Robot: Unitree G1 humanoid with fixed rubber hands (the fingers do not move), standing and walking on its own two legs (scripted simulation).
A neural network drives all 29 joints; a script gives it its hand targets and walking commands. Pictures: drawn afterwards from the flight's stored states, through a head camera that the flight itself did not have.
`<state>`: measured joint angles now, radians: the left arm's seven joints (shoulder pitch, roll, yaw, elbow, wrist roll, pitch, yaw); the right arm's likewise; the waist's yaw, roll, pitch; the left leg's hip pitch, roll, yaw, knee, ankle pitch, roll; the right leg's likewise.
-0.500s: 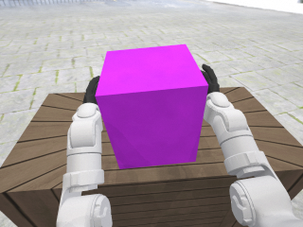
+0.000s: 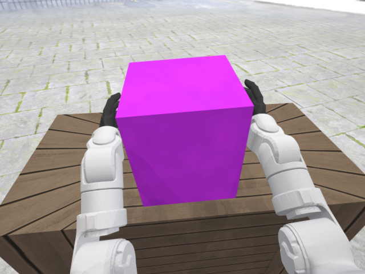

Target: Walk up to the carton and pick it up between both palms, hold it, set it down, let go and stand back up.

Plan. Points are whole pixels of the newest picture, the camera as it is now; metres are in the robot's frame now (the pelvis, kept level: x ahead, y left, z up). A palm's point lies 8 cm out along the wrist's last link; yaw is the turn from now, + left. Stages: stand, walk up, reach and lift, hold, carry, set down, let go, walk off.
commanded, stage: hold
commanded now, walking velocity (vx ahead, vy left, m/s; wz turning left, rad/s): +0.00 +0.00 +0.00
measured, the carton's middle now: (183, 131) +0.37 +0.01 +0.18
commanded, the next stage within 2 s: none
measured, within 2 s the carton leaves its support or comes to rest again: neither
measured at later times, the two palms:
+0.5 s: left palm (109, 130) +0.36 +0.16 +0.21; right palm (253, 115) +0.37 -0.14 +0.23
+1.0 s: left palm (109, 130) +0.36 +0.16 +0.20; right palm (252, 114) +0.37 -0.14 +0.23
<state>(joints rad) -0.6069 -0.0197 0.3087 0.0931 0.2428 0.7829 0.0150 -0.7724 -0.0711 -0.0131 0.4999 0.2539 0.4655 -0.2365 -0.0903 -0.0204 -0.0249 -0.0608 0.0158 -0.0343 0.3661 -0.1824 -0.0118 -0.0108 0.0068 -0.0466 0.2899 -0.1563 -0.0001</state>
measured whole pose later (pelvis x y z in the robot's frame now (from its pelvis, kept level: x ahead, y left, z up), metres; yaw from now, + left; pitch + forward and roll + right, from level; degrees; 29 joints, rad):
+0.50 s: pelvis +0.00 +0.00 +0.00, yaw +1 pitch -6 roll -1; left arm -0.64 0.00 0.31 0.17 0.23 0.74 0.01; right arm -0.81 -0.06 -0.03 0.56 0.24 0.44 -0.24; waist -0.09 -0.03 -0.04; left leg -0.09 0.01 -0.05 0.37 -0.17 -0.01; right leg -0.03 0.01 -0.06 0.29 -0.15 0.00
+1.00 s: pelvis +0.00 +0.00 +0.00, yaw +1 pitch -6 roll -1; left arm -0.62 0.00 0.31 0.14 0.22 0.75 0.02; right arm -0.80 -0.07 -0.02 0.54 0.26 0.45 -0.24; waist -0.10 -0.03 -0.03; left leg -0.08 0.01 -0.05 0.37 -0.18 -0.01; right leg -0.03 0.01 -0.06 0.29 -0.16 0.00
